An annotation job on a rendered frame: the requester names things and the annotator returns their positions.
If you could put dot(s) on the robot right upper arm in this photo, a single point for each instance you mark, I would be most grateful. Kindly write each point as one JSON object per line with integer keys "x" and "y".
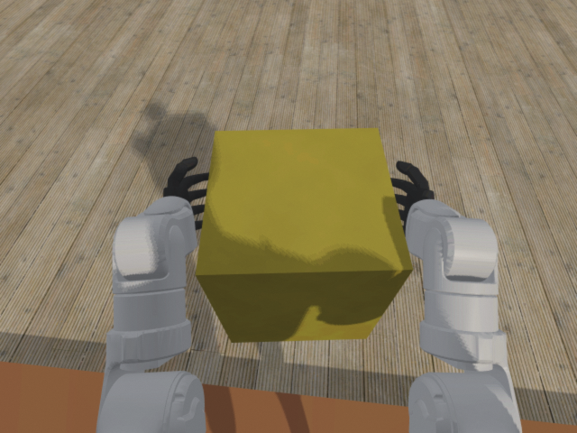
{"x": 460, "y": 403}

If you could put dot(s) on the right robot hand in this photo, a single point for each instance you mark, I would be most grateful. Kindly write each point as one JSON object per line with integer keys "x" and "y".
{"x": 415, "y": 193}

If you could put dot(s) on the left robot hand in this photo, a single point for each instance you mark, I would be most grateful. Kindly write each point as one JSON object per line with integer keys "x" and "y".
{"x": 178, "y": 185}

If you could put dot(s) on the robot right forearm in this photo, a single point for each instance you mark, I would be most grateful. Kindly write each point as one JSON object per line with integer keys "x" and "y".
{"x": 460, "y": 278}

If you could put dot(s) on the carton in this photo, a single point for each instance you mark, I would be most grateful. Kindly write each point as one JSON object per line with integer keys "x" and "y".
{"x": 301, "y": 236}

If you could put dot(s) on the robot left upper arm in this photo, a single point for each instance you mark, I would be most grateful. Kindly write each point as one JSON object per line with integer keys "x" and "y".
{"x": 161, "y": 402}

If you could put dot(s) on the robot left forearm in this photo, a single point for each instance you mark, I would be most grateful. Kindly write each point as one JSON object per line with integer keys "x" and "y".
{"x": 149, "y": 272}

